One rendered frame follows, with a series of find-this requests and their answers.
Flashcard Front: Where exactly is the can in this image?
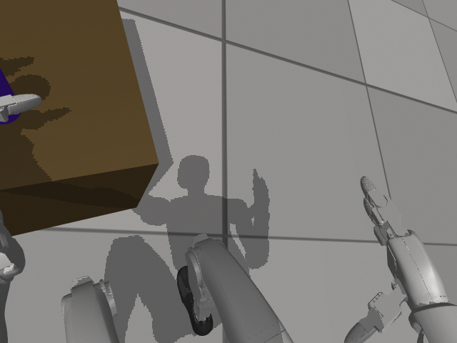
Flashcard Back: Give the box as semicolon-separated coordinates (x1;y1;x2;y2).
0;68;21;124

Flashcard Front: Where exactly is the right robot arm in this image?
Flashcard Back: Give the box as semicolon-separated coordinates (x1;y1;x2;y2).
408;303;457;343

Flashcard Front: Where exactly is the right robot foot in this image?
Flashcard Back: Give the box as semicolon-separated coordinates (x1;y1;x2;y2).
177;266;213;336

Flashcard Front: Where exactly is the left robot hand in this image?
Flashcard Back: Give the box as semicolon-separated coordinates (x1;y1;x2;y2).
0;94;42;122

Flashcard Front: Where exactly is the right robot hand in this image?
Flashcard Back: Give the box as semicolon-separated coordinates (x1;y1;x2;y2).
344;176;449;343

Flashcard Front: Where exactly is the left robot arm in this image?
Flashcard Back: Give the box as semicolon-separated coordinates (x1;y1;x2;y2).
0;210;26;343

